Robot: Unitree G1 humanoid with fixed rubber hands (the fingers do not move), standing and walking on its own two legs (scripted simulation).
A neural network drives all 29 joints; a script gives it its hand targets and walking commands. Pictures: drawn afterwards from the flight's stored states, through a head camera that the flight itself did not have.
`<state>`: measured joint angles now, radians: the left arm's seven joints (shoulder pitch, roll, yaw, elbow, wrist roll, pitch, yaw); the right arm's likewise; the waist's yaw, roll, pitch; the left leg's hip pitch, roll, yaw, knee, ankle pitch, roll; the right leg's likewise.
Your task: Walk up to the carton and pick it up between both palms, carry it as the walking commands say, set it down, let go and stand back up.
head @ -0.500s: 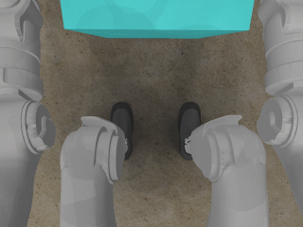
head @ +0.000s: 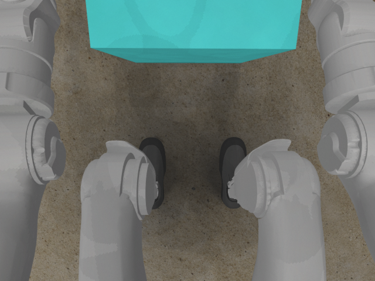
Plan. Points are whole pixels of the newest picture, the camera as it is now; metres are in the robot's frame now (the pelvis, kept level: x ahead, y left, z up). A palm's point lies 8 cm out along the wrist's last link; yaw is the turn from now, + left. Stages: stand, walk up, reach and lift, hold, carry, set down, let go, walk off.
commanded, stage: reach and lift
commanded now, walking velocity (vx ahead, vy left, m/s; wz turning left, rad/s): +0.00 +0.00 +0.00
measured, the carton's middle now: (190, 3) +0.55 +0.01 -0.25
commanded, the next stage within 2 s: none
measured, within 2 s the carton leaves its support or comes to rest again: leaves its support in 1.10 s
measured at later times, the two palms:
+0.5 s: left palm out of the picture +0.55 +0.19 -0.19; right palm out of the picture +0.56 -0.16 -0.18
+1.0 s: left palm out of the picture +0.55 +0.19 -0.19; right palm out of the picture +0.56 -0.16 -0.18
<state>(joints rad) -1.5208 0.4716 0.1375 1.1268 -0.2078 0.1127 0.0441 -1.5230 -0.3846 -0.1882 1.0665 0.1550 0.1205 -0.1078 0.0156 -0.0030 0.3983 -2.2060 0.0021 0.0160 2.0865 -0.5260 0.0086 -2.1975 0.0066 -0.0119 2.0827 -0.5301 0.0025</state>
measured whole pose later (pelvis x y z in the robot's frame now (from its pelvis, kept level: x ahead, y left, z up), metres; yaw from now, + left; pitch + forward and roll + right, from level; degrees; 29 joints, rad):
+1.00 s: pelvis -0.01 +0.00 -0.01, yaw +0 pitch +34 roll +0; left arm -1.55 0.43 0.08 1.07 -0.23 0.17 0.05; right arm -1.58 -0.35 -0.12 1.08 0.18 0.15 -0.13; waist 0.02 0.00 0.50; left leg -2.18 0.00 0.01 2.11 -0.52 0.01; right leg -2.18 0.02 -0.01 2.10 -0.52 0.00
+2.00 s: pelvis -0.02 +0.00 +0.01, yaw -1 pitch +22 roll -2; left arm -1.54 0.41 0.14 0.90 -0.06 0.46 0.02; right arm -1.53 -0.33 -0.20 0.93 0.15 0.37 -0.14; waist 0.02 0.00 0.52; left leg -1.95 0.00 -0.01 2.10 -0.54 0.01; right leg -1.94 0.05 -0.01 2.08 -0.53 0.01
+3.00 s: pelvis -0.02 +0.00 +0.13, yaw -1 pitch +19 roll -2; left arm -1.29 0.27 0.26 0.80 0.05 0.49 0.01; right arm -1.27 -0.22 -0.34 0.83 0.06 0.40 -0.09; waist 0.02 0.00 0.36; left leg -1.57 -0.01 -0.03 1.74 -0.51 0.01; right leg -1.55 0.06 -0.01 1.70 -0.49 0.01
